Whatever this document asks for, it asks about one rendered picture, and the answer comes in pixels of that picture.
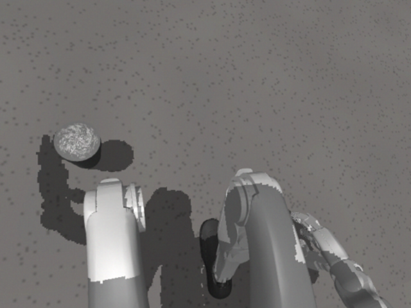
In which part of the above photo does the right robot foot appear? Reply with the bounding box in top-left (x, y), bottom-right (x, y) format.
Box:
top-left (200, 219), bottom-right (232, 299)

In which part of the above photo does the cup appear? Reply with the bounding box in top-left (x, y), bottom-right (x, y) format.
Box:
top-left (54, 121), bottom-right (101, 169)

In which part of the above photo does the right robot hand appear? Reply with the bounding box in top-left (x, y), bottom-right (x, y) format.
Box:
top-left (290, 212), bottom-right (350, 272)

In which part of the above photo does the right robot arm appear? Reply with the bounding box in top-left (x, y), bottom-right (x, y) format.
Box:
top-left (329, 260), bottom-right (393, 308)

